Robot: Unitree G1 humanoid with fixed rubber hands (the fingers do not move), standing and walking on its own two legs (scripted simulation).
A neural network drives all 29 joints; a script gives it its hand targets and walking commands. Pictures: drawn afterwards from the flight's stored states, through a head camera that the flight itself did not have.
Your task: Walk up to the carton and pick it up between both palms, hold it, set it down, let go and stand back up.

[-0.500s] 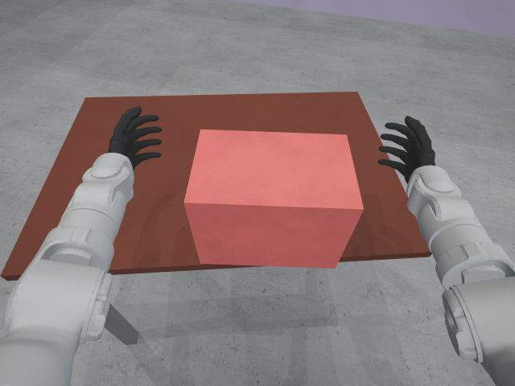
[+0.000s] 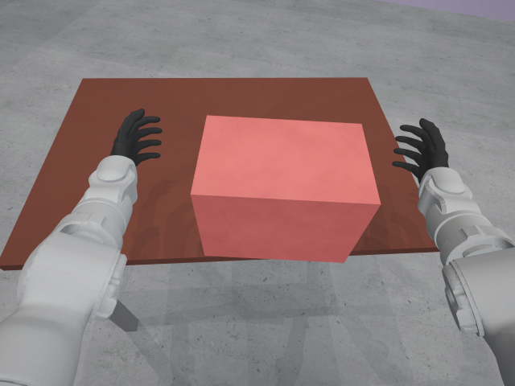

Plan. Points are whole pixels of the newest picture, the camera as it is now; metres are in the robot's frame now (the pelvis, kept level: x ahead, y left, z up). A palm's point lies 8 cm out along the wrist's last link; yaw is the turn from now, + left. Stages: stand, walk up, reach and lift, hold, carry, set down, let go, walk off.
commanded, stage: reach and lift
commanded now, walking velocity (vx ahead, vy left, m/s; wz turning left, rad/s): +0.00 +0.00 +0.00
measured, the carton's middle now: (279, 193) +0.45 -0.02 +0.00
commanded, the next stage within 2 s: none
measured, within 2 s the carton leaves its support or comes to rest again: neither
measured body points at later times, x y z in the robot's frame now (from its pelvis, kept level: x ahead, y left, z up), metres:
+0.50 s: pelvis -0.02 -0.01 -0.03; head +0.08 +0.00 +0.41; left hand +0.46 +0.20 +0.05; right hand +0.45 -0.23 +0.05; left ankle +0.01 +0.13 -0.73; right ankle +0.02 -0.14 -0.73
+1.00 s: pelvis -0.01 +0.00 -0.02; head +0.07 +0.01 +0.42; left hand +0.46 +0.16 +0.04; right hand +0.44 -0.21 +0.05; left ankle +0.01 +0.13 -0.73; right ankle +0.02 -0.14 -0.73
